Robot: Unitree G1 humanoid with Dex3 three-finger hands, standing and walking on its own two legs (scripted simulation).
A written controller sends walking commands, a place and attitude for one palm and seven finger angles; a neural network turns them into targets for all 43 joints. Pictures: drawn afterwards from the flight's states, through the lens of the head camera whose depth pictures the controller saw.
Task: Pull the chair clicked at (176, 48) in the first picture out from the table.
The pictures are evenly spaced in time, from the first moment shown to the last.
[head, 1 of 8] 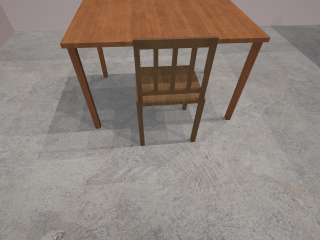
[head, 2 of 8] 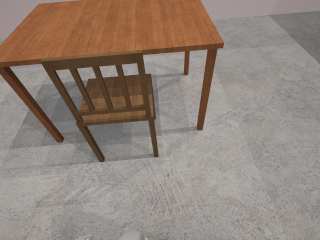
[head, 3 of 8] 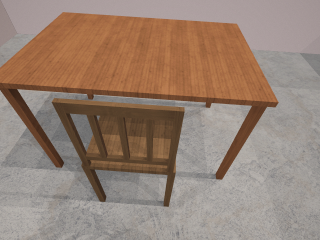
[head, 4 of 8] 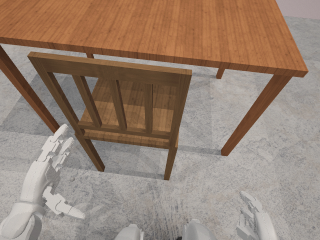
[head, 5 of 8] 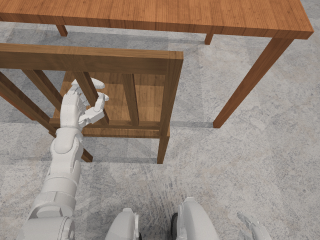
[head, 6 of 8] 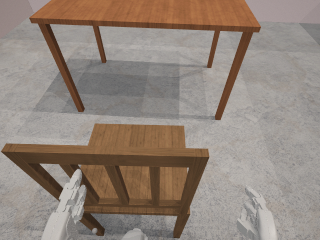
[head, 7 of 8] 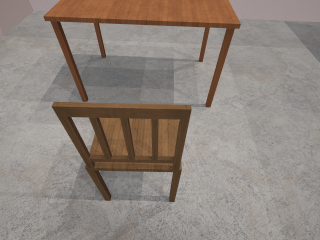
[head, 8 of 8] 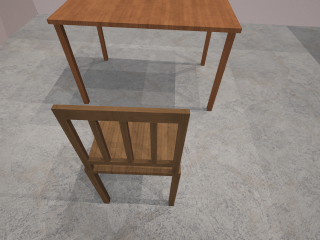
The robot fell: no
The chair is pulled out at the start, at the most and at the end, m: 0.00 0.64 0.64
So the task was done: yes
